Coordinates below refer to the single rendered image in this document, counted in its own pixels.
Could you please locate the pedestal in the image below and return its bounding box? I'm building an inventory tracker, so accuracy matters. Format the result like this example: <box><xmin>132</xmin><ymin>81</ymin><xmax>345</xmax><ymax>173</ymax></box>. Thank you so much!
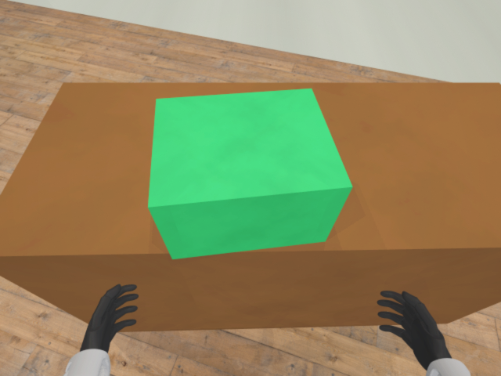
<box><xmin>0</xmin><ymin>82</ymin><xmax>501</xmax><ymax>332</ymax></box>

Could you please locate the robot left hand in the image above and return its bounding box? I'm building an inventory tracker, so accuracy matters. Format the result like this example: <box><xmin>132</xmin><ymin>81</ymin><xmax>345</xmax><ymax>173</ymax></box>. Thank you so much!
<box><xmin>80</xmin><ymin>284</ymin><xmax>139</xmax><ymax>353</ymax></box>

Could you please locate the robot right forearm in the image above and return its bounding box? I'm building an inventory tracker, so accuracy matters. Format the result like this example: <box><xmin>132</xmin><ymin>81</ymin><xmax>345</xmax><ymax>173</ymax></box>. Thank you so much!
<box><xmin>426</xmin><ymin>358</ymin><xmax>470</xmax><ymax>376</ymax></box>

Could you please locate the robot right hand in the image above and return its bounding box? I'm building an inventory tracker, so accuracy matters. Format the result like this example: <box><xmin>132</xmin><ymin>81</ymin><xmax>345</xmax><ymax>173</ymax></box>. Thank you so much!
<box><xmin>377</xmin><ymin>291</ymin><xmax>452</xmax><ymax>371</ymax></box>

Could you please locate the carton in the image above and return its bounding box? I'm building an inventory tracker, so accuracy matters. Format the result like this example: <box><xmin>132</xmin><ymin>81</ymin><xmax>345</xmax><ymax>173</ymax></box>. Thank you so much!
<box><xmin>148</xmin><ymin>89</ymin><xmax>353</xmax><ymax>259</ymax></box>

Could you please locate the robot left forearm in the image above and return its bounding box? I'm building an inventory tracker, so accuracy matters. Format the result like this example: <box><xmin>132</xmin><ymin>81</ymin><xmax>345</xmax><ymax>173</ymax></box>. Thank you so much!
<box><xmin>63</xmin><ymin>349</ymin><xmax>110</xmax><ymax>376</ymax></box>

